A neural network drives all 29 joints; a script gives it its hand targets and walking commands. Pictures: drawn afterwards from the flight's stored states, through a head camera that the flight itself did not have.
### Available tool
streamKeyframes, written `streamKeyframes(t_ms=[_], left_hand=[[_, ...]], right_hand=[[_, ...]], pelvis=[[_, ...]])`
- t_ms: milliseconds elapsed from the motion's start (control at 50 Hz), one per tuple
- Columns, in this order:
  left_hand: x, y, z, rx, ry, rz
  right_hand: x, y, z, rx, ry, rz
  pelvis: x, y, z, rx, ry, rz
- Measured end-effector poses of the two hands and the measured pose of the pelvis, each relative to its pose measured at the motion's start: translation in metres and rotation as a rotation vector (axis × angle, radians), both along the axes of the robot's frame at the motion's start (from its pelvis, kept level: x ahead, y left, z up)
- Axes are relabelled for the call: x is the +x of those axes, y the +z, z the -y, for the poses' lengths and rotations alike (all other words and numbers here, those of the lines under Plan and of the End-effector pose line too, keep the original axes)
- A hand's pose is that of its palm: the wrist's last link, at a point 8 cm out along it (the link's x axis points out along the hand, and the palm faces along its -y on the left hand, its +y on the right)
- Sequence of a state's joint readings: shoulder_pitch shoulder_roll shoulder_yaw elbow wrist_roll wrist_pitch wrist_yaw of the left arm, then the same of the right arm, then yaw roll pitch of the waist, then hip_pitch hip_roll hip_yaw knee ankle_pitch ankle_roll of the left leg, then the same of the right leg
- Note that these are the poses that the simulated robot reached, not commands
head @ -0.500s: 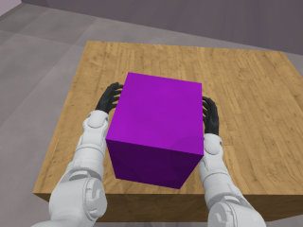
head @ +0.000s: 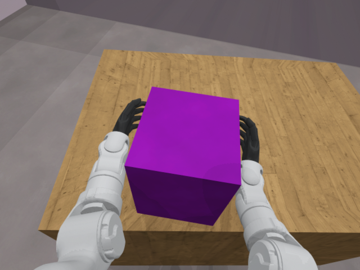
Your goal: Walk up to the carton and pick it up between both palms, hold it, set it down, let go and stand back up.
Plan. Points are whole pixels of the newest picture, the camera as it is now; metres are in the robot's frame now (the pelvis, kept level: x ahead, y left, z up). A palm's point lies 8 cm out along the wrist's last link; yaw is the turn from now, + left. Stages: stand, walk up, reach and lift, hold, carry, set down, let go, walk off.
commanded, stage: reach and lift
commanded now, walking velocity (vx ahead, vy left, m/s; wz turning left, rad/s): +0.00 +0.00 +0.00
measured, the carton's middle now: (184, 160) +0.37 -0.03 +0.01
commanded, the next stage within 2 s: none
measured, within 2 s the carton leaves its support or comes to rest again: leaves its support in 0.32 s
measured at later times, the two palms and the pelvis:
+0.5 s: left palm (118, 136) +0.40 +0.12 +0.08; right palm (248, 154) +0.34 -0.17 +0.06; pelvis -0.03 -0.01 +0.00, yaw +1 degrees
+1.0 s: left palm (110, 116) +0.40 +0.13 +0.14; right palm (253, 132) +0.36 -0.16 +0.12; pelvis -0.01 +0.00 +0.00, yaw +2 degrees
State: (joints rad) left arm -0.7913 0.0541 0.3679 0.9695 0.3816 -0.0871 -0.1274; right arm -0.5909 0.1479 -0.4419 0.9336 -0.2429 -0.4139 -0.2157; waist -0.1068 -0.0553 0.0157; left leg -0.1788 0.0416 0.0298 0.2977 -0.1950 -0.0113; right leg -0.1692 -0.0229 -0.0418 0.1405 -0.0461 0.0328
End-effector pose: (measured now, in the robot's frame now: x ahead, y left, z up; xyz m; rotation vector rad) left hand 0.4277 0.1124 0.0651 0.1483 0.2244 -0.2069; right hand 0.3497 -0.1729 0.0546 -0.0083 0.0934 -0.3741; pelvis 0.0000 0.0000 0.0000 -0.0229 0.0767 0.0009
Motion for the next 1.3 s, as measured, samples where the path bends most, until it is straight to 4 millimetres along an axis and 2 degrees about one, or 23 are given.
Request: streamKeyframes(t_ms=[220,460,580,720,820,960,1040,1180,1300], left_hand=[[-0.007,0.005,-0.003,0.033,0.021,0.043],[-0.025,0.01,-0.009,0.013,0.086,0.086],[-0.025,0.012,-0.005,0.016,0.098,0.082],[-0.02,0.02,0.002,0.026,0.084,0.085],[-0.019,0.035,0.0,0.026,0.092,0.112],[-0.022,0.066,-0.012,0.012,0.134,0.132],[-0.027,0.077,-0.018,-0.004,0.159,0.117],[-0.041,0.08,-0.017,-0.052,0.176,0.116],[-0.053,0.087,-0.013,-0.053,0.202,0.111]], right_hand=[[-0.002,0.002,-0.002,-0.017,0.021,0.036],[-0.006,0.007,-0.006,-0.044,0.067,0.064],[-0.005,0.005,-0.003,-0.028,0.067,0.054],[-0.006,0.006,0.003,-0.021,0.051,0.047],[-0.002,0.021,0.001,-0.016,0.061,0.072],[0.008,0.059,-0.008,-0.008,0.103,0.094],[0.01,0.075,-0.012,-0.008,0.126,0.078],[0.0,0.087,-0.011,0.003,0.134,0.086],[-0.009,0.087,-0.006,0.02,0.149,0.077]], pelvis=[[-0.004,0.0,0.003,-0.001,0.005,-0.031],[-0.024,-0.001,0.007,0.004,0.018,-0.049],[-0.029,-0.002,0.009,0.005,0.017,-0.069],[-0.023,-0.002,0.009,0.006,0.007,-0.071],[-0.016,-0.001,0.006,0.003,0.0,-0.049],[-0.009,0.0,0.002,-0.001,0.023,0.032],[-0.008,0.0,-0.001,-0.001,0.036,0.092],[-0.01,-0.001,-0.003,-0.003,0.033,0.154],[-0.013,-0.002,-0.001,-0.001,0.013,0.184]])
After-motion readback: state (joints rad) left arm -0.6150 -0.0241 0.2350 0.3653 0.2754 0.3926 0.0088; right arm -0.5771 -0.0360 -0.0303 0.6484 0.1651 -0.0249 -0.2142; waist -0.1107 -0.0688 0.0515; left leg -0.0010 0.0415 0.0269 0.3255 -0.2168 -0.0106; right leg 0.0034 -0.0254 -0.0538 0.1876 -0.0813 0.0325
